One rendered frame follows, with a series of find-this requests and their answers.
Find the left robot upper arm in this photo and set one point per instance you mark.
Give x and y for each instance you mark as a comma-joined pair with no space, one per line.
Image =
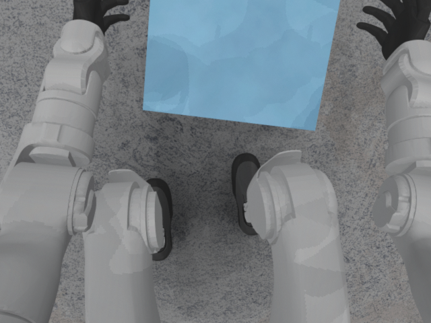
42,206

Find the right robot hand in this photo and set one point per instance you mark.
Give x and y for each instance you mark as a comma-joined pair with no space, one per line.
411,23

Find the left robot hand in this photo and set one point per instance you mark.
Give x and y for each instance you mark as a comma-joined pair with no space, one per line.
94,11

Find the carton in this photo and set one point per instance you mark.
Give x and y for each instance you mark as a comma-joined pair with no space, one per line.
254,61

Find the left robot forearm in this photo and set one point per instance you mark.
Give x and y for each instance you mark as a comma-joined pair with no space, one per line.
68,101

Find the left robot thigh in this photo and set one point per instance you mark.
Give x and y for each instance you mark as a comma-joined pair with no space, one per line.
118,277

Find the right robot forearm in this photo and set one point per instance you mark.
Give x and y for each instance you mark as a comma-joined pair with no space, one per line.
406,83

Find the right robot upper arm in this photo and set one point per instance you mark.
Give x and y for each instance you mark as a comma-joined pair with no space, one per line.
403,210

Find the robot right shin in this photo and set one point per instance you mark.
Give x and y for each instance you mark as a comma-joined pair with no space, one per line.
286,158

